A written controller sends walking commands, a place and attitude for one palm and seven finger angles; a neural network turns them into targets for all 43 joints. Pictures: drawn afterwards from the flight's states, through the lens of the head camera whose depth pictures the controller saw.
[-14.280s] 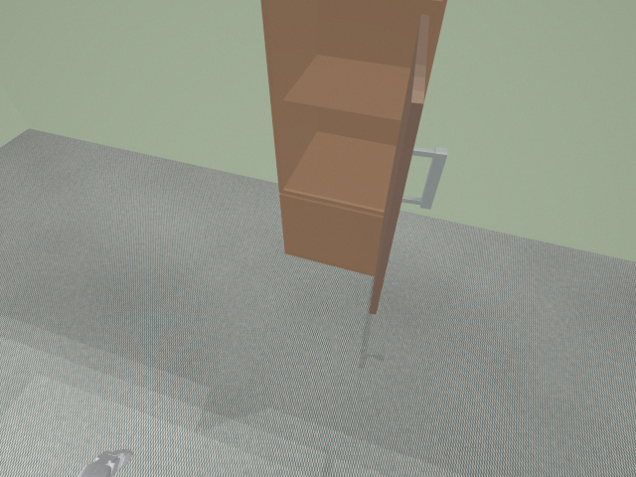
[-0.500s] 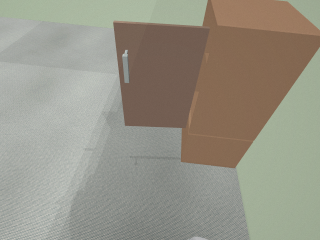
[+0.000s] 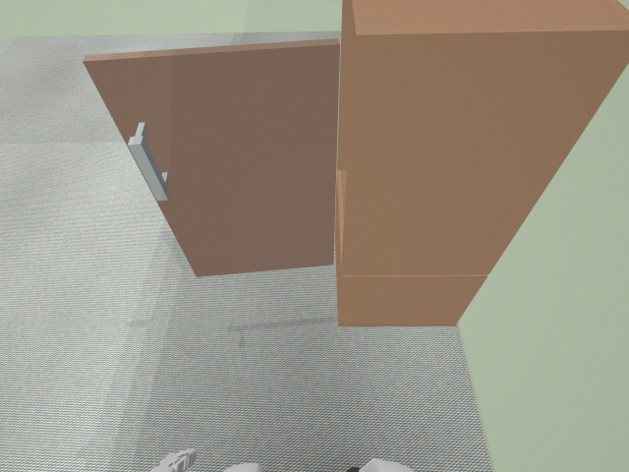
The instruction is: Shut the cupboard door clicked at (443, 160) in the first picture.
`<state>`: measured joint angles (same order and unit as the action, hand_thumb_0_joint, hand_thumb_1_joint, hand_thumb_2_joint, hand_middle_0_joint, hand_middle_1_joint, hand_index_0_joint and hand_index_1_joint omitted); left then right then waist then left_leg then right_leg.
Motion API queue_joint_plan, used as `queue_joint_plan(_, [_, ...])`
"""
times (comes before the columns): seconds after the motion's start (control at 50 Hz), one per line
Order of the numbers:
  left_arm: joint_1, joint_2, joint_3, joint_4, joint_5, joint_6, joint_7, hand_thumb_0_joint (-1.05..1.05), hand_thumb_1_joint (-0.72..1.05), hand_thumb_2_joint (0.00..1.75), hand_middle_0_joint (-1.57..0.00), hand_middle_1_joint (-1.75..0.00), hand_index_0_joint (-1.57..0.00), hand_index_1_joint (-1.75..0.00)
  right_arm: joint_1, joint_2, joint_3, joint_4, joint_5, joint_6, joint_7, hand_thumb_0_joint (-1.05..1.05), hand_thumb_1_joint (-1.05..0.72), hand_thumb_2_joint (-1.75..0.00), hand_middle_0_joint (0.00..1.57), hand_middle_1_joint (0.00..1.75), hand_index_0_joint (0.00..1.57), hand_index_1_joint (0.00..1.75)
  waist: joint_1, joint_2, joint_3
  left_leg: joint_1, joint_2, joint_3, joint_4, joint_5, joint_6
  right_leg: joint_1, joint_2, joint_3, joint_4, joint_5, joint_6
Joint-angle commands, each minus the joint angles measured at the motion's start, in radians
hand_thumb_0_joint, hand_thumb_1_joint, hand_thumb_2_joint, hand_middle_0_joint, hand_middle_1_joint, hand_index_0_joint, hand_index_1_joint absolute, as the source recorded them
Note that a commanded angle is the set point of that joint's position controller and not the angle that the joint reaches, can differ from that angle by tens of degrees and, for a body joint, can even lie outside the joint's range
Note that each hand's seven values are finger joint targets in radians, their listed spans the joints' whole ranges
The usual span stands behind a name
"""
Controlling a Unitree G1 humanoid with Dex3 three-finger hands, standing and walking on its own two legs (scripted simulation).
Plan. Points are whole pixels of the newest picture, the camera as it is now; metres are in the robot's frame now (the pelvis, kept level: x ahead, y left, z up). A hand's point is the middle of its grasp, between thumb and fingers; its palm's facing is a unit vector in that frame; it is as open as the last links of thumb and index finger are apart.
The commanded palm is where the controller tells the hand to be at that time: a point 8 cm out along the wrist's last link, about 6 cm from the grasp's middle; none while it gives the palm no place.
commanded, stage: take the last steps up to it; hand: left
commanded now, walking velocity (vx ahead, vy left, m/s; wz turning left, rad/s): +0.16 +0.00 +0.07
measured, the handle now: (152, 162) +0.58 +0.29 +0.03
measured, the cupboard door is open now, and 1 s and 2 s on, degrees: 96 96 96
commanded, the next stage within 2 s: come to a stop and stand still in 0.02 s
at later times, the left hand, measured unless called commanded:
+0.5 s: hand out of the picture +0.05 +0.17 -0.17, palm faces +0.08 -0.98 -0.19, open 7.4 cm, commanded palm none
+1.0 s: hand out of the picture +0.04 +0.15 -0.16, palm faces +0.07 -0.97 -0.22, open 7.3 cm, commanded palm none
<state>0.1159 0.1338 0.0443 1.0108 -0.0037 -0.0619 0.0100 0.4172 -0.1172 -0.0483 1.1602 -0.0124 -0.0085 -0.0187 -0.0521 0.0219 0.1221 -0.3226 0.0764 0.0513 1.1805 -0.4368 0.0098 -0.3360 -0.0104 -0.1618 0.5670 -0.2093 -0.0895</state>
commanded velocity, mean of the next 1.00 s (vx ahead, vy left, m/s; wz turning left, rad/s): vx -0.07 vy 0.00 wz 0.00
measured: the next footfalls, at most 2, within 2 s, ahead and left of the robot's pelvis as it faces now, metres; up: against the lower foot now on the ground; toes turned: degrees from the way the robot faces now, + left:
left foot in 0.32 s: +0.16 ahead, +0.13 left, +0.00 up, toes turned +3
left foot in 0.94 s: -0.01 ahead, +0.12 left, +0.00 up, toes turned +2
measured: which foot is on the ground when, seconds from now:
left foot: up 0.00-0.30, down 0.32-0.62, up 0.64-0.92, down 0.94-1.00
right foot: down 0.00-1.00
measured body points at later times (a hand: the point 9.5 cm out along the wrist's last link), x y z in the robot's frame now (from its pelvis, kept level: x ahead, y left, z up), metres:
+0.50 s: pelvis +0.06 +0.00 +0.00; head +0.08 +0.00 +0.45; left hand +0.05 +0.22 -0.16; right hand +0.17 -0.21 -0.15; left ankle +0.12 +0.13 -0.73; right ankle +0.06 -0.07 -0.72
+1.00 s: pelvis +0.00 -0.03 +0.01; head +0.01 -0.04 +0.46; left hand +0.03 +0.20 -0.14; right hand -0.01 -0.25 -0.16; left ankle -0.05 +0.12 -0.73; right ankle +0.05 -0.08 -0.73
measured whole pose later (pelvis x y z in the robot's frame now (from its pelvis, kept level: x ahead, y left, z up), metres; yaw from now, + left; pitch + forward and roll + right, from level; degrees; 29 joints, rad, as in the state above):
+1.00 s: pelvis +0.00 -0.03 +0.01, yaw +0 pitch -1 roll +0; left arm 0.21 0.16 0.03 1.10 0.00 0.00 0.04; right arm 0.29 -0.13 -0.02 1.15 -0.02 0.02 -0.04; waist 0.01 0.01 0.04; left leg -0.10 0.05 0.00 0.42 -0.31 -0.05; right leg -0.26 0.04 -0.16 0.43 -0.16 -0.10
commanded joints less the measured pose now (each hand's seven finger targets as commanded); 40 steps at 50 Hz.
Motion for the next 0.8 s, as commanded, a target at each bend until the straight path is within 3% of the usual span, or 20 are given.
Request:
queue_joint_plan(0.0, [0.118, 0.109, 0.01, 0.014, 0.015, -0.005, 0.015, 0.0, 0.9, 0.9, -0.2, -0.3, -0.2, -0.3, 0.047, -0.031, -0.011, -0.063, -0.014, 0.002, 0.006, 0.0, -0.9, -0.9, 0.2, 0.3, 0.2, 0.3, 0.021, -0.043, -0.087, -0.108, 0.055, -0.039, 0.014, 0.126, -0.014, 0.03, -0.27, 0.24, -0.382, 0.091, -0.07])
queue_joint_plan(0.02, [0.124, 0.085, 0.016, 0.009, 0.022, -0.009, 0.017, 0.0, 0.9, 0.9, -0.2, -0.3, -0.2, -0.3, 0.059, -0.024, -0.013, -0.063, -0.019, 0.007, 0.007, 0.0, -0.9, -0.9, 0.2, 0.3, 0.2, 0.3, 0.007, -0.068, -0.096, -0.101, 0.058, -0.032, -0.03, 0.133, -0.023, 0.011, -0.262, 0.21, -0.381, 0.111, -0.069])
queue_joint_plan(0.1, [0.174, 0.1, 0.01, 0.037, 0.024, -0.015, 0.014, 0.0, 0.9, 0.9, -0.2, -0.3, -0.2, -0.3, -0.025, -0.034, -0.01, -0.095, -0.017, 0.006, 0.014, 0.0, -0.9, -0.9, 0.2, 0.3, 0.2, 0.3, 0.033, -0.098, -0.105, -0.135, 0.043, -0.01, -0.212, 0.142, -0.042, 0.095, -0.248, 0.21, -0.375, 0.204, -0.088])
queue_joint_plan(0.16, [0.183, 0.104, 0.001, 0.049, 0.024, -0.01, 0.017, 0.0, 0.9, 0.9, -0.2, -0.3, -0.2, -0.3, -0.096, -0.035, 0.012, -0.106, -0.003, -0.001, 0.004, 0.0, -0.9, -0.9, 0.2, 0.3, 0.2, 0.3, 0.047, -0.091, -0.126, -0.088, 0.021, -0.013, -0.405, 0.127, -0.064, 0.178, -0.249, 0.193, -0.294, 0.54, -0.083])
queue_joint_plan(0.22, [0.2, 0.131, 0.002, 0.065, 0.023, 0.007, 0.028, 0.0, 0.9, 0.9, -0.2, -0.3, -0.2, -0.3, -0.151, -0.047, 0.019, -0.118, 0.007, -0.003, -0.004, 0.0, -0.9, -0.9, 0.2, 0.3, 0.2, 0.3, 0.066, -0.113, -0.154, 0.009, -0.014, -0.007, -0.562, 0.156, -0.063, 0.22, -0.244, 0.194, -0.206, 0.71, -0.075])
queue_joint_plan(0.26, [0.199, 0.137, 0.002, 0.072, 0.016, 0.021, 0.034, 0.0, 0.9, 0.9, -0.2, -0.3, -0.2, -0.3, -0.147, -0.069, 0.014, -0.114, 0.01, 0.003, -0.01, 0.0, -0.9, -0.9, 0.2, 0.3, 0.2, 0.3, 0.049, -0.125, -0.159, 0.106, -0.02, -0.011, -0.701, 0.292, -0.059, 0.2, -0.216, 0.181, -0.145, 0.659, -0.035])
queue_joint_plan(0.28, [0.203, 0.129, 0.001, 0.071, 0.012, 0.03, 0.035, 0.0, 0.9, 0.9, -0.2, -0.3, -0.2, -0.3, -0.141, -0.092, 0.008, -0.113, 0.009, 0.004, -0.014, 0.0, -0.9, -0.9, 0.2, 0.3, 0.2, 0.3, 0.044, -0.103, -0.155, 0.177, 0.005, -0.026, -0.758, 0.464, -0.047, 0.157, -0.191, 0.172, -0.114, 0.574, 0.001])
queue_joint_plan(0.32, [0.237, 0.089, -0.002, 0.055, 0.011, 0.048, 0.042, 0.0, 0.9, 0.9, -0.2, -0.3, -0.2, -0.3, -0.136, -0.158, -0.005, -0.125, 0.003, 0.002, -0.022, 0.0, -0.9, -0.9, 0.2, 0.3, 0.2, 0.3, 0.055, 0.043, -0.142, 0.277, 0.158, -0.121, -0.729, 0.932, 0.032, 0.048, -0.107, 0.126, -0.067, 0.261, 0.069])
queue_joint_plan(0.34, [0.25, 0.077, -0.004, 0.054, 0.017, 0.055, 0.047, 0.0, 0.9, 0.9, -0.2, -0.3, -0.2, -0.3, -0.141, -0.172, -0.012, -0.13, 0.001, 0.01, -0.026, 0.0, -0.9, -0.9, 0.2, 0.3, 0.2, 0.3, 0.057, 0.049, -0.114, 0.268, 0.185, -0.12, -0.729, 0.955, 0.061, 0.032, -0.078, 0.125, -0.055, 0.143, 0.077])
queue_joint_plan(0.4, [0.251, 0.095, 0.001, 0.049, 0.014, 0.074, 0.037, 0.0, 0.9, 0.9, -0.2, -0.3, -0.2, -0.3, -0.209, -0.17, -0.009, -0.146, 0.004, 0.018, -0.036, 0.0, -0.9, -0.9, 0.2, 0.3, 0.2, 0.3, 0.072, 0.182, -0.103, 0.158, 0.227, -0.187, -0.825, 0.848, 0.133, 0.076, -0.055, 0.111, 0.07, -0.177, 0.092])
queue_joint_plan(0.48, [0.281, 0.079, 0.012, 0.038, 0.023, 0.093, 0.032, 0.0, 0.9, 0.9, -0.2, -0.3, -0.2, -0.3, -0.271, -0.181, -0.025, -0.18, -0.003, 0.026, -0.033, 0.0, -0.9, -0.9, 0.2, 0.3, 0.2, 0.3, 0.084, 0.158, -0.117, 0.069, 0.232, -0.186, -0.849, 0.638, 0.163, 0.077, -0.044, 0.126, 0.182, -0.234, 0.093])
queue_joint_plan(0.52, [0.32, 0.068, 0.009, 0.043, 0.025, 0.087, 0.029, 0.0, 0.9, 0.9, -0.2, -0.3, -0.2, -0.3, -0.303, -0.177, -0.026, -0.193, -0.003, 0.028, -0.024, 0.0, -0.9, -0.9, 0.2, 0.3, 0.2, 0.3, 0.105, 0.108, -0.151, 0.022, 0.19, -0.157, -0.818, 0.48, 0.137, 0.151, -0.043, 0.126, 0.077, -0.141, 0.095])
queue_joint_plan(0.54, [0.336, 0.074, 0.008, 0.045, 0.029, 0.081, 0.029, 0.0, 0.9, 0.9, -0.2, -0.3, -0.2, -0.3, -0.318, -0.169, -0.027, -0.201, 0.001, 0.031, -0.019, 0.0, -0.9, -0.9, 0.2, 0.3, 0.2, 0.3, 0.114, 0.054, -0.15, 0.004, 0.135, -0.126, -0.768, 0.352, 0.095, 0.168, -0.052, 0.148, -0.049, -0.041, 0.094])
queue_joint_plan(0.56, [0.312, 0.111, 0.01, 0.038, 0.036, 0.072, 0.031, 0.0, 0.9, 0.9, -0.2, -0.3, -0.2, -0.3, -0.302, -0.128, -0.026, -0.206, 0.006, 0.035, -0.014, 0.0, -0.9, -0.9, 0.2, 0.3, 0.2, 0.3, 0.094, -0.089, -0.138, 0.0, 0.039, -0.075, -0.683, 0.205, 0.038, 0.127, -0.126, 0.275, -0.195, -0.005, 0.073])
queue_joint_plan(0.58, [0.245, 0.165, 0.011, 0.022, 0.035, 0.066, 0.028, 0.0, 0.9, 0.9, -0.2, -0.3, -0.2, -0.3, -0.282, -0.086, -0.019, -0.209, 0.012, 0.043, -0.007, 0.0, -0.9, -0.9, 0.2, 0.3, 0.2, 0.3, 0.063, -0.237, -0.115, 0.002, -0.052, -0.009, -0.599, 0.08, -0.014, 0.057, -0.253, 0.395, -0.29, -0.023, 0.01])
queue_joint_plan(0.6, [0.189, 0.179, 0.017, -0.001, 0.031, 0.063, 0.028, 0.0, 0.9, 0.9, -0.2, -0.3, -0.2, -0.3, -0.265, -0.093, -0.022, -0.196, 0.005, 0.055, -0.004, 0.0, -0.9, -0.9, 0.2, 0.3, 0.2, 0.3, 0.065, -0.27, -0.104, 0.066, -0.053, -0.015, -0.489, 0.011, -0.024, -0.046, -0.308, 0.418, -0.371, -0.138, -0.054])
queue_joint_plan(0.64, [0.134, 0.154, 0.014, -0.015, 0.032, 0.064, 0.031, 0.0, 0.9, 0.9, -0.2, -0.3, -0.2, -0.3, -0.258, -0.097, -0.022, -0.168, -0.002, 0.06, -0.001, 0.0, -0.9, -0.9, 0.2, 0.3, 0.2, 0.3, 0.057, -0.161, -0.051, 0.028, -0.042, -0.067, -0.344, 0.002, -0.011, -0.076, -0.291, 0.41, -0.385, -0.173, -0.089])
queue_joint_plan(0.68, [0.138, 0.145, 0.013, -0.001, 0.027, 0.055, 0.028, 0.0, 0.9, 0.9, -0.2, -0.3, -0.2, -0.3, -0.231, -0.082, -0.015, -0.14, 0.0, 0.051, -0.001, 0.0, -0.9, -0.9, 0.2, 0.3, 0.2, 0.3, 0.052, -0.101, -0.066, -0.01, -0.042, -0.064, -0.31, 0.021, -0.012, 0.017, -0.253, 0.347, -0.336, 0.0, -0.084])
queue_joint_plan(0.72, [0.16, 0.147, 0.011, 0.012, 0.028, 0.047, 0.029, 0.0, 0.9, 0.9, -0.2, -0.3, -0.2, -0.3, -0.21, -0.075, -0.007, -0.128, 0.004, 0.043, -0.002, 0.0, -0.9, -0.9, 0.2, 0.3, 0.2, 0.3, 0.06, -0.1, -0.084, -0.011, -0.033, -0.054, -0.376, 0.004, -0.022, 0.096, -0.245, 0.307, -0.301, 0.138, -0.082])
queue_joint_plan(0.78, [0.208, 0.16, 0.011, 0.041, 0.026, 0.041, 0.027, 0.0, 0.9, 0.9, -0.2, -0.3, -0.2, -0.3, -0.193, -0.075, 0.001, -0.113, 0.006, 0.034, -0.008, 0.0, -0.9, -0.9, 0.2, 0.3, 0.2, 0.3, 0.085, -0.118, -0.121, 0.011, -0.033, -0.041, -0.503, -0.008, -0.033, 0.2, -0.245, 0.32, -0.281, 0.223, -0.087])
